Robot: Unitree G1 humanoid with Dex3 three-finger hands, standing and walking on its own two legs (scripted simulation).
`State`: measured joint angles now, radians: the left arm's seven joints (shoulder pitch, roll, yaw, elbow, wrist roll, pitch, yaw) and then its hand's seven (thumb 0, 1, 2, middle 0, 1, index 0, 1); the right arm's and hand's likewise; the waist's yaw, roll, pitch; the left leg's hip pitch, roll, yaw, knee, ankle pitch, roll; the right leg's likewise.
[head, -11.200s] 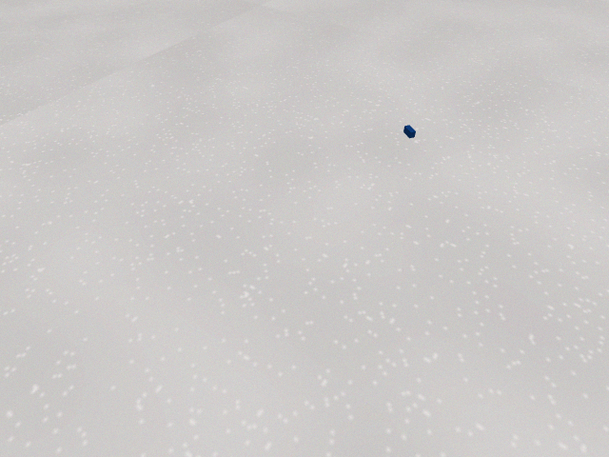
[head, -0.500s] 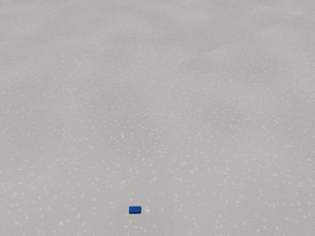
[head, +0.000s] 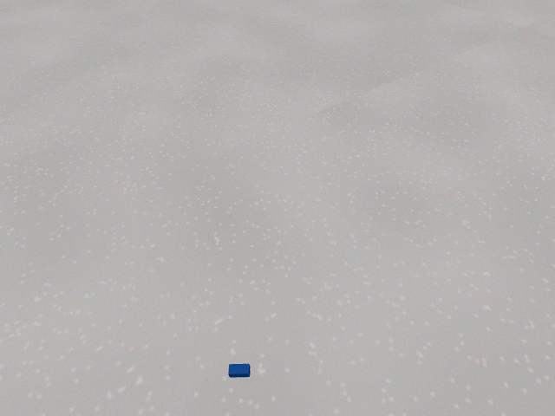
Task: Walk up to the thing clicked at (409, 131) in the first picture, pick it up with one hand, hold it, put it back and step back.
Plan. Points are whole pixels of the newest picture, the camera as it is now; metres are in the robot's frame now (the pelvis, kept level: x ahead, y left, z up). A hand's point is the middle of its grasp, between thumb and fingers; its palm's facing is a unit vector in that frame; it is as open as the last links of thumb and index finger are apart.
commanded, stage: stand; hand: left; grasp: from above
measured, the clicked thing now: (239, 370) +0.42 +0.17 -0.77
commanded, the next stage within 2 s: rise first in 0.44 s
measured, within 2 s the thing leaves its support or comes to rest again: neither
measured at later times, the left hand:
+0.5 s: hand out of the picture +0.08 +0.25 -0.16, palm faces -0.03 -0.94 -0.34, open 7.4 cm
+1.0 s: hand out of the picture +0.14 +0.25 -0.20, palm faces -0.09 -0.91 -0.40, open 12.1 cm
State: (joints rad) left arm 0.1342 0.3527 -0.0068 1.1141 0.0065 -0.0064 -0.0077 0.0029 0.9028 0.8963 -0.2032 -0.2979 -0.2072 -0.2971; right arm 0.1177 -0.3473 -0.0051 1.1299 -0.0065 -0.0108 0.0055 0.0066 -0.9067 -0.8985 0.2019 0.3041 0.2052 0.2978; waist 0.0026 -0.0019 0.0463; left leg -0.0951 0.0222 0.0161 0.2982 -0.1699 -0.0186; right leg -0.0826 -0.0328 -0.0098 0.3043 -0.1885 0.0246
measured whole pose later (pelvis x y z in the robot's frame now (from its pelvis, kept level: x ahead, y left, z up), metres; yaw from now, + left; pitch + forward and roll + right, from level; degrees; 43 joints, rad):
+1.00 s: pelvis -0.01 +0.00 -0.05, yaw +0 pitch +11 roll -1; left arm 0.08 0.30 0.13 0.80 0.19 0.11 0.00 0.00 -0.15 0.83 -0.28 -0.77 -0.28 -0.78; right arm 0.26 -0.24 -0.04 0.66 0.02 -0.06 0.00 0.01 -0.90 -0.90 0.20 0.30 0.21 0.30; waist -0.03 0.00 -0.06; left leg -0.64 0.03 0.00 0.84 -0.40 -0.01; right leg -0.61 -0.03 -0.01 0.82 -0.41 0.03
